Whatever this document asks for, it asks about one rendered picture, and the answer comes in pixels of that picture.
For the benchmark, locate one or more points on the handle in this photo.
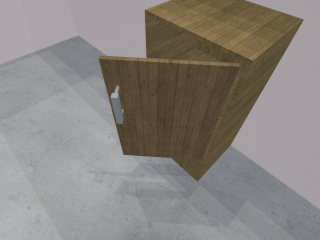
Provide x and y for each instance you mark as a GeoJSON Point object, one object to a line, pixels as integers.
{"type": "Point", "coordinates": [116, 104]}

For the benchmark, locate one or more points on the cupboard door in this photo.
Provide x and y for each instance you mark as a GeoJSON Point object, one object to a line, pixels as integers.
{"type": "Point", "coordinates": [171, 107]}

